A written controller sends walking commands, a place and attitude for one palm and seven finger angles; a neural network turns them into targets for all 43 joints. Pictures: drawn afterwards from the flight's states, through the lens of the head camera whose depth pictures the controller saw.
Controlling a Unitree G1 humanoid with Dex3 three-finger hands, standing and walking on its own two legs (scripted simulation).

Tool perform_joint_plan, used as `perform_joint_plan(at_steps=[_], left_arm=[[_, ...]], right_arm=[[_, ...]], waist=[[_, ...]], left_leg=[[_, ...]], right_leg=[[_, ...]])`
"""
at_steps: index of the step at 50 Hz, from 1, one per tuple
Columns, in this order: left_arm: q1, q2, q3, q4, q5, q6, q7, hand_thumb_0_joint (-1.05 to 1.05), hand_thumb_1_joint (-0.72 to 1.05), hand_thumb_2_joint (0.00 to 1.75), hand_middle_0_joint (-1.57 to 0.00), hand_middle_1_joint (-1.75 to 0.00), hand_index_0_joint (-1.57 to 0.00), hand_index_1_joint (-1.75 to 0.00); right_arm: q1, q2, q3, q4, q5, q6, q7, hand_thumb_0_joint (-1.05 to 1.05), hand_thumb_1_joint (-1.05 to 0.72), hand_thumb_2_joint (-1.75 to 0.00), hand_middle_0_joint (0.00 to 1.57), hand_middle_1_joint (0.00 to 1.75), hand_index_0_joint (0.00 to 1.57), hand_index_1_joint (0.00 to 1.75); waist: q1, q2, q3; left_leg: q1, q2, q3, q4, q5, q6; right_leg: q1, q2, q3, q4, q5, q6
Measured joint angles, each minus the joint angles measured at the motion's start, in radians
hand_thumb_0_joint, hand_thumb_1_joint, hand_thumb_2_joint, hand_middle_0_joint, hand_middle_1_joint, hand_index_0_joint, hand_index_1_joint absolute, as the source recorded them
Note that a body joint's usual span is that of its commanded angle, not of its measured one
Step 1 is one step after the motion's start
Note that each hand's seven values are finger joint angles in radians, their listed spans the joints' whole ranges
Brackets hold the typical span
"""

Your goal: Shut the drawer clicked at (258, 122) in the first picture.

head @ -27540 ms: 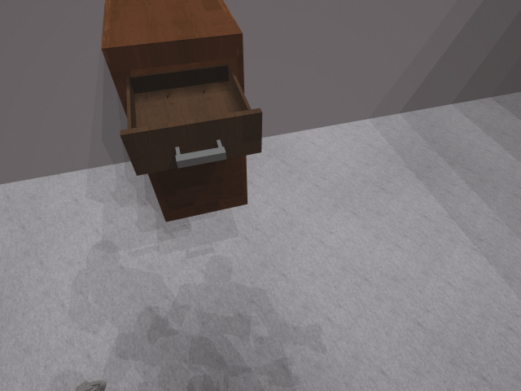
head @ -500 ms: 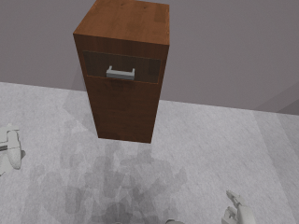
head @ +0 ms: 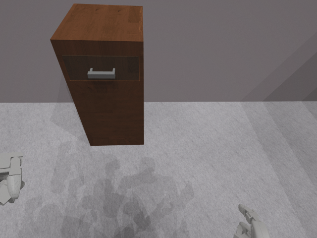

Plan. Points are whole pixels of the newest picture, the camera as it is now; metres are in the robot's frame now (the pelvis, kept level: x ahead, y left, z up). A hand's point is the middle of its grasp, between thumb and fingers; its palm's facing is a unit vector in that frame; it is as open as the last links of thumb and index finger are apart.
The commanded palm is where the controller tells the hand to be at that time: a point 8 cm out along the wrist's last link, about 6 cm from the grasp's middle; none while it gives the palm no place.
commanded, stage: stop stepping back and stand still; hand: left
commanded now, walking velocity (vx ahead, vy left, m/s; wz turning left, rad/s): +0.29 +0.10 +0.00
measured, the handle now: (102, 72) +0.84 +0.30 -0.09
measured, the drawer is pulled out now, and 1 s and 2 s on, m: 0.00 0.00 0.00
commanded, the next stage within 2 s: let the arm hang, fingers relaxed in 1.08 s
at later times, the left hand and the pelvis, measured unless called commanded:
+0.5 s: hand out of the picture +0.12 +0.26 +0.16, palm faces +0.47 -0.80 -0.38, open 3.2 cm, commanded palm +0.06 +0.30 +0.18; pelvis -0.05 +0.01 -0.01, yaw +5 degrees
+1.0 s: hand (0, 206) +0.15 +0.26 +0.15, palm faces +0.40 -0.79 -0.46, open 3.2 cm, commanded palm +0.09 +0.30 +0.18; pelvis -0.02 +0.01 +0.00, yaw +4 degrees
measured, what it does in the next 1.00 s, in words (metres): steps on the spot: left foot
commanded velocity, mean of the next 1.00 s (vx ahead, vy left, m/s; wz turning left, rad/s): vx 0.06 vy -0.02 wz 0.00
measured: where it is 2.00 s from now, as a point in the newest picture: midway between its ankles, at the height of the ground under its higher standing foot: outside the picture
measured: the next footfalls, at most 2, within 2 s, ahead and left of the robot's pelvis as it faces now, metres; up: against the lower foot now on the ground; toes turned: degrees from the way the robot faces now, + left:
left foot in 0.06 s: +0.01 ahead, +0.13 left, +0.00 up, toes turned +5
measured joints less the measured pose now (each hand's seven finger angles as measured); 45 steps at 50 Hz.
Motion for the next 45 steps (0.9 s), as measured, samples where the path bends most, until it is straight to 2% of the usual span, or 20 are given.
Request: perform_joint_plan(at_steps=[2, 3, 4, 7, 12, 15, 17, 19, 20, 22, 24, 26, 29, 31, 33, 34, 35, 38, 41, 45], left_arm=[[-0.009, -0.031, -0.023, 0.025, 0.003, 0.009, 0.013, 0.01, 0.88, 0.89, -1.40, -1.60, -1.40, -1.60], [-0.023, -0.046, -0.039, 0.038, 0.006, 0.012, 0.017, 0.01, 0.88, 0.89, -1.40, -1.60, -1.40, -1.60], [-0.050, -0.059, -0.053, 0.060, 0.009, 0.016, 0.020, 0.01, 0.88, 0.90, -1.40, -1.60, -1.40, -1.60], [-0.102, -0.093, -0.070, 0.101, 0.018, 0.030, 0.025, 0.01, 0.88, 0.90, -1.40, -1.60, -1.40, -1.60], [-0.151, -0.088, -0.068, 0.108, 0.041, 0.040, 0.029, 0.01, 0.88, 0.90, -1.40, -1.60, -1.41, -1.60], [-0.167, -0.086, -0.070, 0.100, 0.046, 0.037, 0.027, 0.01, 0.89, 0.90, -1.40, -1.60, -1.40, -1.60], [-0.159, -0.080, -0.068, 0.077, 0.041, 0.030, 0.024, 0.01, 0.89, 0.90, -1.40, -1.60, -1.40, -1.60], [-0.152, -0.083, -0.071, 0.063, 0.037, 0.019, 0.018, 0.01, 0.88, 0.90, -1.40, -1.60, -1.41, -1.60], [-0.147, -0.085, -0.073, 0.064, 0.036, 0.013, 0.017, 0.01, 0.88, 0.90, -1.40, -1.60, -1.41, -1.60], [-0.141, -0.092, -0.076, 0.071, 0.035, 0.011, 0.020, 0.01, 0.88, 0.90, -1.40, -1.60, -1.41, -1.60], [-0.142, -0.103, -0.081, 0.071, 0.032, 0.015, 0.024, 0.01, 0.88, 0.90, -1.41, -1.60, -1.41, -1.60], [-0.162, -0.101, -0.074, 0.077, 0.033, 0.021, 0.030, 0.01, 0.88, 0.90, -1.41, -1.60, -1.41, -1.60], [-0.176, -0.080, -0.049, 0.080, 0.036, 0.036, 0.030, 0.01, 0.88, 0.90, -1.41, -1.60, -1.41, -1.60], [-0.172, -0.060, -0.036, 0.059, 0.036, 0.044, 0.028, 0.01, 0.89, 0.90, -1.41, -1.60, -1.41, -1.60], [-0.156, -0.040, -0.026, 0.028, 0.036, 0.039, 0.028, 0.01, 0.89, 0.90, -1.40, -1.60, -1.41, -1.60], [-0.147, -0.035, -0.025, 0.016, 0.036, 0.032, 0.026, 0.01, 0.89, 0.90, -1.40, -1.60, -1.41, -1.60], [-0.139, -0.037, -0.030, 0.011, 0.036, 0.025, 0.021, 0.01, 0.89, 0.90, -1.40, -1.60, -1.40, -1.60], [-0.110, -0.050, -0.048, 0.012, 0.030, 0.018, 0.011, 0.01, 0.89, 0.90, -1.40, -1.60, -1.40, -1.60], [-0.085, -0.064, -0.053, 0.032, 0.025, 0.024, 0.012, 0.01, 0.88, 0.90, -1.40, -1.60, -1.41, -1.60], [-0.079, -0.068, -0.050, 0.074, 0.022, 0.036, 0.020, 0.01, 0.88, 0.90, -1.40, -1.60, -1.41, -1.60]], right_arm=[[0.032, -0.033, -0.015, 0.002, 0.004, -0.016, -0.014, 0.01, -0.90, -0.90, 0.21, 0.30, 0.21, 0.30], [0.046, -0.049, -0.024, 0.007, 0.004, -0.025, -0.020, 0.01, -0.90, -0.90, 0.21, 0.30, 0.21, 0.30], [0.049, -0.050, -0.034, 0.025, 0.004, -0.030, -0.027, 0.01, -0.90, -0.90, 0.20, 0.30, 0.21, 0.30], [0.048, -0.049, -0.026, 0.042, 0.000, -0.037, -0.035, 0.01, -0.90, -0.90, 0.20, 0.29, 0.20, 0.30], [0.038, -0.006, 0.004, 0.024, -0.012, -0.058, -0.033, 0.01, -0.90, -0.90, 0.20, 0.29, 0.20, 0.30], [0.035, 0.021, 0.017, 0.014, -0.019, -0.057, -0.023, 0.01, -0.90, -0.90, 0.20, 0.30, 0.20, 0.30], [0.032, 0.034, 0.023, 0.018, -0.021, -0.048, -0.012, 0.01, -0.90, -0.90, 0.20, 0.30, 0.21, 0.30], [0.031, 0.035, 0.026, 0.035, -0.023, -0.041, -0.003, 0.01, -0.90, -0.90, 0.21, 0.30, 0.21, 0.30], [0.035, 0.035, 0.027, 0.041, -0.024, -0.036, -0.001, 0.01, -0.90, -0.90, 0.21, 0.30, 0.21, 0.30], [0.048, 0.030, 0.029, 0.045, -0.023, -0.028, -0.004, 0.01, -0.90, -0.90, 0.21, 0.30, 0.21, 0.30], [0.058, 0.012, 0.028, 0.034, -0.023, -0.035, -0.015, 0.01, -0.90, -0.90, 0.21, 0.30, 0.21, 0.30], [0.042, 0.012, 0.021, 0.039, -0.025, -0.044, -0.026, 0.01, -0.90, -0.90, 0.21, 0.30, 0.21, 0.30], [0.022, 0.043, 0.027, 0.047, -0.031, -0.062, -0.021, 0.01, -0.90, -0.90, 0.21, 0.30, 0.21, 0.30], [0.023, 0.058, 0.038, 0.038, -0.033, -0.079, -0.009, 0.01, -0.90, -0.90, 0.21, 0.30, 0.21, 0.30], [0.024, 0.065, 0.051, 0.024, -0.029, -0.089, 0.004, 0.01, -0.90, -0.90, 0.21, 0.30, 0.21, 0.30], [0.021, 0.065, 0.054, 0.019, -0.027, -0.089, 0.009, 0.01, -0.90, -0.90, 0.21, 0.30, 0.21, 0.30], [0.016, 0.061, 0.055, 0.020, -0.026, -0.084, 0.014, 0.01, -0.90, -0.90, 0.21, 0.30, 0.21, 0.30], [0.009, 0.044, 0.044, 0.030, -0.022, -0.059, 0.020, 0.01, -0.90, -0.90, 0.21, 0.30, 0.21, 0.30], [0.006, 0.023, 0.027, 0.036, -0.016, -0.030, 0.014, 0.01, -0.90, -0.90, 0.21, 0.30, 0.21, 0.30], [0.001, 0.002, 0.014, 0.046, -0.014, -0.021, -0.008, 0.01, -0.90, -0.90, 0.21, 0.30, 0.21, 0.30]], waist=[[-0.007, 0.022, -0.024], [-0.011, 0.040, -0.033], [-0.012, 0.030, -0.033], [0.009, 0.008, -0.014], [0.005, 0.013, -0.003], [0.001, 0.037, -0.004], [0.011, 0.032, -0.003], [0.023, 0.024, 0.001], [0.025, 0.020, -0.005], [0.025, 0.016, -0.016], [0.019, 0.037, -0.015], [0.012, 0.027, 0.013], [0.016, -0.007, 0.050], [0.008, -0.008, 0.063], [0.004, -0.005, 0.074], [0.003, 0.003, 0.080], [-0.001, 0.020, 0.085], [-0.001, 0.055, 0.068], [0.002, 0.066, 0.054], [0.006, 0.050, 0.060]], left_leg=[[0.103, 0.002, 0.002, -0.129, 0.030, 0.016], [0.146, 0.007, -0.009, -0.191, 0.001, 0.025], [0.154, -0.008, -0.016, -0.207, -0.006, 0.030], [0.170, -0.023, -0.006, -0.211, 0.049, 0.034], [0.163, -0.017, -0.016, -0.208, 0.065, 0.033], [0.128, -0.008, -0.039, -0.160, -0.025, 0.030], [0.071, -0.012, -0.038, -0.013, -0.075, 0.025], [0.032, -0.012, -0.031, 0.126, -0.079, 0.020], [0.029, -0.007, -0.025, 0.136, -0.085, 0.021], [0.064, 0.014, -0.011, 0.046, -0.076, 0.027], [0.132, 0.038, -0.021, -0.108, -0.084, 0.036], [0.129, 0.027, -0.019, -0.118, 0.005, 0.023], [0.155, 0.011, 0.006, -0.131, 0.019, 0.007], [0.171, 0.013, 0.003, -0.157, 0.029, 0.000], [0.175, 0.018, 0.000, -0.157, 0.030, -0.008], [0.173, 0.024, -0.002, -0.145, 0.023, -0.013], [0.171, 0.035, -0.009, -0.133, 0.015, -0.017], [0.152, 0.039, -0.036, -0.101, -0.035, -0.004], [0.152, 0.028, -0.036, -0.088, -0.035, 0.006], [0.215, 0.016, -0.032, -0.207, 0.008, 0.003]], right_leg=[[-0.005, 0.004, -0.020, 0.027, -0.015, 0.006], [-0.011, 0.010, -0.037, 0.046, -0.025, 0.009], [-0.011, -0.005, -0.046, 0.061, -0.033, 0.013], [0.002, -0.021, -0.037, 0.067, -0.014, 0.019], [-0.007, -0.009, -0.041, 0.087, -0.046, 0.005], [-0.010, 0.011, -0.050, 0.069, -0.054, -0.016], [-0.015, 0.011, -0.046, 0.049, 0.016, -0.033], [-0.013, 0.005, -0.041, 0.044, 0.049, -0.026], [-0.013, 0.000, -0.040, 0.042, 0.042, -0.019], [-0.018, -0.008, -0.044, 0.054, 0.016, -0.014], [-0.037, -0.004, -0.060, 0.100, -0.013, -0.005], [-0.074, -0.015, -0.049, 0.193, -0.071, 0.005], [-0.127, -0.010, -0.029, 0.315, -0.143, 0.013], [-0.129, -0.001, -0.046, 0.283, -0.127, 0.018], [-0.097, 0.005, -0.062, 0.161, -0.041, 0.019], [-0.085, 0.011, -0.067, 0.124, 0.045, 0.003], [-0.078, 0.023, -0.075, 0.113, 0.072, -0.018], [-0.067, 0.046, -0.083, 0.072, 0.067, -0.051], [-0.056, 0.051, -0.078, 0.027, 0.080, -0.050], [-0.043, 0.042, -0.075, 0.018, 0.076, -0.038]])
